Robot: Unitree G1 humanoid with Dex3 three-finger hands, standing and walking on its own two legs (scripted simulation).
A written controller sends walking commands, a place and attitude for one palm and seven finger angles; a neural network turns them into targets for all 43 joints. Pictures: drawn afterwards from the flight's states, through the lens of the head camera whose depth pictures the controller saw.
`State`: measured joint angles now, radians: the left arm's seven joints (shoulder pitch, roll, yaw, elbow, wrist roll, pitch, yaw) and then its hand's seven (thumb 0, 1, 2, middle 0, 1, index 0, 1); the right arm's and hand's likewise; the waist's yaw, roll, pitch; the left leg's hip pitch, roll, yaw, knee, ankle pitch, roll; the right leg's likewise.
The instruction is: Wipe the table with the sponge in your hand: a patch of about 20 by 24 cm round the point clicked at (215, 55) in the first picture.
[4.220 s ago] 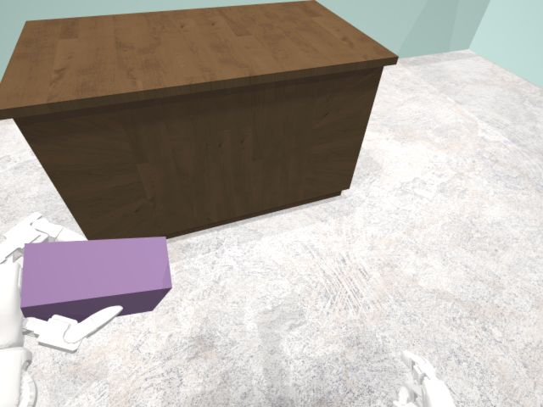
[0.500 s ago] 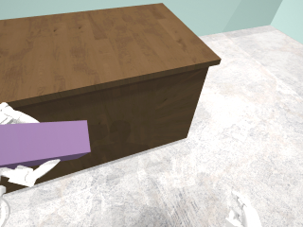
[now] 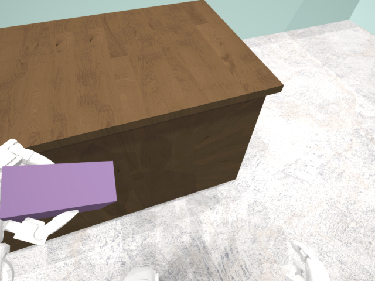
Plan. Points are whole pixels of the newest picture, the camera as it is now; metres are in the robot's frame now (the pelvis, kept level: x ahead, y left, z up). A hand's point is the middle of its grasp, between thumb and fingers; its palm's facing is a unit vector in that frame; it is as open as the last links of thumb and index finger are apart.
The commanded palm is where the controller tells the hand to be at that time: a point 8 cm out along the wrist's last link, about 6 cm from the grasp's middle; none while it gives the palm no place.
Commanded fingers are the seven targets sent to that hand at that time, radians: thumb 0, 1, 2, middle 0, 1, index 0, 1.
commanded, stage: take the last steps up to it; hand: left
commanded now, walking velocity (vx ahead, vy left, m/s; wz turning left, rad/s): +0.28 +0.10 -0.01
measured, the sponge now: (77, 190) +0.23 +0.19 +0.14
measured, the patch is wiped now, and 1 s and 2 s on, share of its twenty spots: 0.00 0.00 0.00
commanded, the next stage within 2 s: come to a stop and stand still in 0.72 s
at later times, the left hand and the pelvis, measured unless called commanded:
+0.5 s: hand (62, 135) +0.32 +0.24 +0.17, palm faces +0.41 -0.79 -0.45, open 9.9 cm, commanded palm +0.26 +0.28 +0.17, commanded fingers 0.00 0.10 1.30 -1.20 -1.60 -1.20 -1.60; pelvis +0.10 +0.00 -0.01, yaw +0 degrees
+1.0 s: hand (67, 104) +0.39 +0.25 +0.17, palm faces +0.36 -0.83 -0.42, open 9.9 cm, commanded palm +0.33 +0.30 +0.17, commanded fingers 0.00 0.10 1.30 -1.20 -1.60 -1.20 -1.60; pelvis +0.16 +0.02 +0.00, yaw -1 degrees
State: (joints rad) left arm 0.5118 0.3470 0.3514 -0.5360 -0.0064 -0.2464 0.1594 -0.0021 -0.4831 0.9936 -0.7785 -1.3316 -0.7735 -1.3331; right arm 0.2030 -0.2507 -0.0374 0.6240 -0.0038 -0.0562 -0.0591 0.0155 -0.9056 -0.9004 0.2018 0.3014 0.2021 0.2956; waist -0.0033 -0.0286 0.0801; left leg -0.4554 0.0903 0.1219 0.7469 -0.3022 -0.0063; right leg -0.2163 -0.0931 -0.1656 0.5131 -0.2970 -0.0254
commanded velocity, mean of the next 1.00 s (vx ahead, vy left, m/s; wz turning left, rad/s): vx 0.14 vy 0.05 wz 0.00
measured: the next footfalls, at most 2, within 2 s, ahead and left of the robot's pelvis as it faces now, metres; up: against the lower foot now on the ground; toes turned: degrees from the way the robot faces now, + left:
left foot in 0.08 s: +0.13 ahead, +0.15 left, +0.00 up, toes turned +9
right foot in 0.40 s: +0.16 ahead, -0.09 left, +0.00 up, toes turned -11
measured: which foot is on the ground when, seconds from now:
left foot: up 0.00-0.06, down 0.08-0.40, up 0.42-0.72, down 0.74-1.00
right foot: down 0.00-0.10, up 0.12-0.38, down 0.40-0.76, up 0.78-1.00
